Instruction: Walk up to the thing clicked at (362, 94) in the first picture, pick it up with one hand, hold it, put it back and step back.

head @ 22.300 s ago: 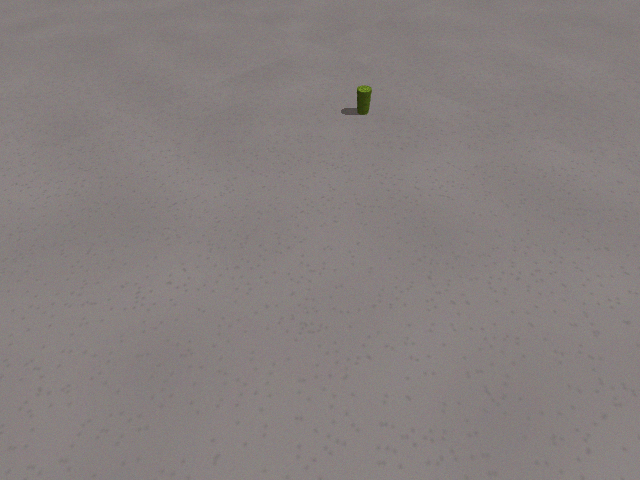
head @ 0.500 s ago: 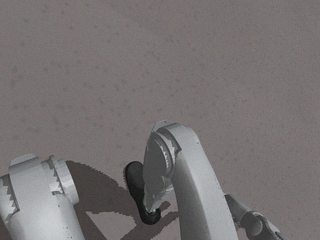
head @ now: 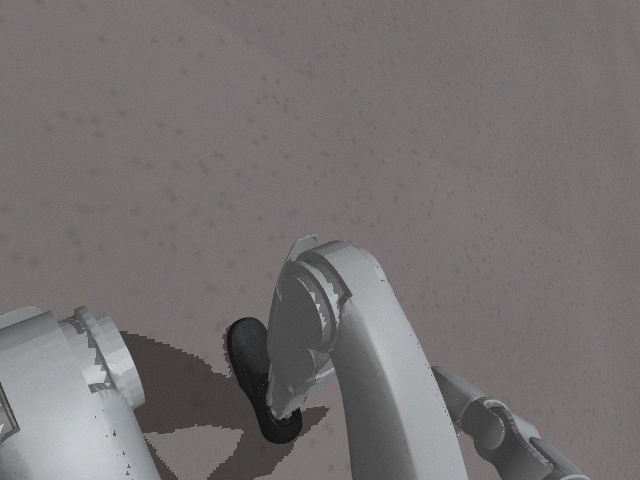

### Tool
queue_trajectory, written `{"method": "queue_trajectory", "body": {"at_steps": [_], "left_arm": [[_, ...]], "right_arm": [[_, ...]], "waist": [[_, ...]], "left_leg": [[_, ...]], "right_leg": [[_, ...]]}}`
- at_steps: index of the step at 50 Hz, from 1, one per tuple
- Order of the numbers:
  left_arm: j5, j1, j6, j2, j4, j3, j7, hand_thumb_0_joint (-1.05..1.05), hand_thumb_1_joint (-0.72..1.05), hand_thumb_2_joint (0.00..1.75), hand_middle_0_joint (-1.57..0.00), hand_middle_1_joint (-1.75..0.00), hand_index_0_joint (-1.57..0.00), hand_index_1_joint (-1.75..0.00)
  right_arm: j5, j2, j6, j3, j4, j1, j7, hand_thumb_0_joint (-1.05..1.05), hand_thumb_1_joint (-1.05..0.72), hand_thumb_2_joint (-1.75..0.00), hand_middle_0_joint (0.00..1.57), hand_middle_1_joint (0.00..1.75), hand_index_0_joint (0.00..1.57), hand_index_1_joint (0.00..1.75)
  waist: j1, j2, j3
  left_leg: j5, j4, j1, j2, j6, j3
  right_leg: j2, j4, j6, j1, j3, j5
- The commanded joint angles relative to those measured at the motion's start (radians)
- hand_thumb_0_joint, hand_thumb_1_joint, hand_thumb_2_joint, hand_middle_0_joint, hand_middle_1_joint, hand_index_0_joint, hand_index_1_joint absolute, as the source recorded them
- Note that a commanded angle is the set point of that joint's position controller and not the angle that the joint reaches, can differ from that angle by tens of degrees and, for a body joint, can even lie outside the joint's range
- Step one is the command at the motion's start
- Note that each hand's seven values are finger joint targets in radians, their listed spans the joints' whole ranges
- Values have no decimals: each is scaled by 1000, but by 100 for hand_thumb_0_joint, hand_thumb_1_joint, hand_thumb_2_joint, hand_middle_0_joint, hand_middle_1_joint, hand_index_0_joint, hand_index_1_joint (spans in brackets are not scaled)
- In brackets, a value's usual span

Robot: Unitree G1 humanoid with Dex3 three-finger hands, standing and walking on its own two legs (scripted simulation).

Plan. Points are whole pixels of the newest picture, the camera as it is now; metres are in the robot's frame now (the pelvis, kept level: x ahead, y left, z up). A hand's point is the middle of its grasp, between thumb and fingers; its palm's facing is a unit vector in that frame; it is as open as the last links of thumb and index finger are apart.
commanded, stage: loosen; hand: left
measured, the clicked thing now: out of the picture +0.45 +0.35 -0.20
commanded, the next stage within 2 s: lower in 0.34 s
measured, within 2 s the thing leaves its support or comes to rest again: rests again in 1.08 s
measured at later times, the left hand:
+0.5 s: hand out of the picture +0.45 +0.35 -0.18, palm faces +0.58 -0.82 -0.02, open 11.2 cm
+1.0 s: hand out of the picture +0.45 +0.36 -0.17, palm faces +0.57 -0.82 -0.01, open 12.4 cm
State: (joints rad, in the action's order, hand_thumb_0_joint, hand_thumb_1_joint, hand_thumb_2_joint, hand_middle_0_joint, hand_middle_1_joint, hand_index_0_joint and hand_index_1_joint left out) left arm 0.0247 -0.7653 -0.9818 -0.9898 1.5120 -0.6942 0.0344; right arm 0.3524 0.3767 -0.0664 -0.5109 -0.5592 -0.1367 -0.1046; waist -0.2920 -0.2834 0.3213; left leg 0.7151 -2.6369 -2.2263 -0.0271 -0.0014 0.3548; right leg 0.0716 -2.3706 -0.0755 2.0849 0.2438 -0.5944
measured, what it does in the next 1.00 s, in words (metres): stands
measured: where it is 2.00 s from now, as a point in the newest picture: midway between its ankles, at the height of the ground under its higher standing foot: (197, 450)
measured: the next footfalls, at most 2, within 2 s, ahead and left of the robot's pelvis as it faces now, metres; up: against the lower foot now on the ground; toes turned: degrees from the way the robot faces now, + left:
none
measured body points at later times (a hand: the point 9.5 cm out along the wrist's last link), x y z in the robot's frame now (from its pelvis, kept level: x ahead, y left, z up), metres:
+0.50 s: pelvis +0.00 +0.00 +0.00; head +0.25 +0.19 +0.32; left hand +0.41 +0.40 -0.18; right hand +0.15 -0.25 -0.03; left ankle +0.08 +0.12 -0.26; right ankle +0.15 -0.12 -0.26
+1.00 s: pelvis +0.00 +0.00 +0.00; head +0.24 +0.19 +0.32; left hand +0.42 +0.40 -0.17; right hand +0.15 -0.25 -0.03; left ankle +0.08 +0.12 -0.26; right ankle +0.15 -0.12 -0.26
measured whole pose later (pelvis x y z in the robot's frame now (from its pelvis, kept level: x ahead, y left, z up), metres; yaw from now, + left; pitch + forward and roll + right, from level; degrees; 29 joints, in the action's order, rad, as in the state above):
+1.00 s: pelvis +0.00 +0.00 +0.00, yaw -1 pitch +13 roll -19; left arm 0.06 -0.79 -1.03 -1.03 1.56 -0.64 0.04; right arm 0.36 0.38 -0.07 -0.56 -0.53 -0.17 -0.10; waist -0.29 -0.29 0.32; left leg 0.72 -2.65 -2.21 -0.04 -0.01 0.38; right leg 0.09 -2.36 -0.08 2.07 0.26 -0.58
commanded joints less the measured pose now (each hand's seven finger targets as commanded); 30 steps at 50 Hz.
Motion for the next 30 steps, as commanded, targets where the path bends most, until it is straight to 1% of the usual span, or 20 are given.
{"method": "queue_trajectory", "body": {"at_steps": [1,5,6,9,10,14,15,16,17,18,19,20,21,22,24,26,27,28,29,30], "left_arm": [[22,-276,-122,-285,-213,15,2,0,14,123,-129,-138,-130,-138],[31,-280,-122,-279,-190,33,-5,0,14,121,-128,-136,-129,-136],[34,-266,-122,-266,-183,36,-7,0,14,113,-126,-133,-130,-131],[38,-283,-124,-275,-188,39,-5,0,-3,89,-116,-116,-121,-112],[36,-271,-123,-277,-184,36,-2,0,-9,85,-112,-112,-118,-108],[32,-267,-127,-297,-182,25,7,0,-24,68,-105,-99,-110,-95],[30,-286,-130,-311,-197,30,9,0,-25,66,-103,-96,-107,-92],[31,-271,-131,-313,-192,15,11,0,-28,63,-101,-94,-106,-90],[31,-263,-129,-316,-189,17,13,0,-28,60,-97,-90,-102,-86],[36,-267,-130,-310,-190,15,15,0,-32,61,-89,-82,-94,-79],[36,-262,-130,-316,-187,12,17,0,-24,69,-97,-90,-98,-87],[35,-249,-130,-311,-179,10,18,0,-16,76,-101,-98,-105,-95],[35,-263,-132,-311,-190,15,19,0,-23,68,-99,-91,-103,-88],[34,-258,-130,-309,-193,16,18,0,-26,63,-91,-83,-95,-80],[32,-262,-133,-314,-189,19,21,0,-10,78,-101,-98,-104,-95],[30,-270,-134,-319,-199,19,21,0,-14,62,-95,-87,-98,-84],[30,-268,-134,-310,-196,23,20,0,-17,64,-87,-79,-90,-77],[34,-259,-133,-302,-187,27,20,0,-9,72,-93,-87,-93,-85],[35,-259,-132,-308,-179,23,21,0,-1,78,-98,-94,-100,-92],[36,-271,-135,-310,-193,25,23,0,-9,70,-96,-89,-99,-86]], "right_arm": [[6,372,-17,106,-6,66,18,0,-90,-90,20,30,20,30],[6,376,-16,99,-5,65,20,0,-90,-90,20,30,20,30],[8,372,-15,96,1,61,19,0,-90,-90,20,30,20,30],[8,377,-16,94,-1,54,21,0,-91,-89,20,30,20,30],[8,378,-16,93,0,57,21,0,-90,-89,20,30,20,30],[8,378,-21,88,8,42,21,0,-90,-89,20,30,20,30],[6,381,-21,88,9,37,20,0,-90,-89,20,30,20,30],[9,378,-24,86,11,42,20,0,-90,-89,20,30,20,30],[9,377,-23,85,8,42,20,0,-90,-89,20,30,20,30],[10,378,-22,83,12,41,20,0,-90,-90,20,30,20,30],[8,378,-21,83,14,36,21,0,-89,-90,20,30,20,30],[11,378,-22,82,13,40,21,0,-89,-89,20,30,20,30],[11,377,-23,81,13,40,21,0,-90,-89,20,30,20,30],[12,377,-24,83,10,37,24,0,-91,-90,20,30,20,30],[13,382,-25,80,12,34,24,0,-89,-89,20,30,20,30],[11,381,-23,81,14,33,24,0,-90,-89,20,30,20,30],[12,380,-24,80,13,37,23,0,-90,-90,20,30,20,30],[13,375,-22,78,11,29,22,0,-89,-90,20,30,20,30],[12,378,-22,78,14,31,22,0,-89,-89,20,30,20,30],[14,380,-22,76,14,35,23,0,-90,-89,20,30,20,30]], "waist": [[-115,692,-627],[-121,667,-624],[-120,650,-633],[-113,666,-623],[-114,681,-629],[-105,678,-602],[-111,688,-586],[-105,681,-605],[-103,686,-601],[-105,679,-605],[-103,665,-601],[-109,667,-612],[-106,671,-612],[-106,676,-616],[-112,680,-620],[-109,688,-608],[-117,688,-615],[-109,676,-609],[-114,665,-611],[-118,674,-615]], "left_leg": [[-213,340,473,-80,38,-63],[-206,334,451,-78,33,-57],[-210,328,460,-79,32,-59],[-202,337,467,-81,36,-50],[-223,345,493,-84,41,-46],[-199,348,467,-83,40,-46],[-175,351,446,-81,37,-47],[-187,349,459,-81,38,-49],[-190,341,452,-81,36,-54],[-200,339,456,-82,35,-54],[-185,337,435,-80,32,-54],[-211,338,466,-84,35,-49],[-209,337,464,-83,34,-50],[-224,337,477,-86,36,-49],[-224,340,481,-87,38,-42],[-207,346,474,-86,37,-45],[-209,348,481,-86,39,-40],[-203,335,462,-84,33,-51],[-194,332,455,-84,32,-51],[-200,336,460,-83,32,-50]], "right_leg": [[24,134,72,-302,96,201],[27,138,71,-310,102,202],[30,144,68,-316,103,206],[29,138,71,-300,105,198],[29,135,71,-310,109,209],[30,135,73,-298,110,192],[30,137,74,-293,111,173],[32,140,73,-308,110,183],[34,141,71,-319,106,188],[33,141,71,-322,107,195],[36,143,72,-315,107,184],[34,141,70,-327,111,202],[36,143,71,-322,108,201],[35,139,71,-320,108,211],[36,135,71,-319,114,211],[35,136,73,-314,114,198],[36,137,72,-317,118,198],[39,141,71,-319,110,197],[39,145,72,-321,113,191],[38,145,71,-331,115,196]]}}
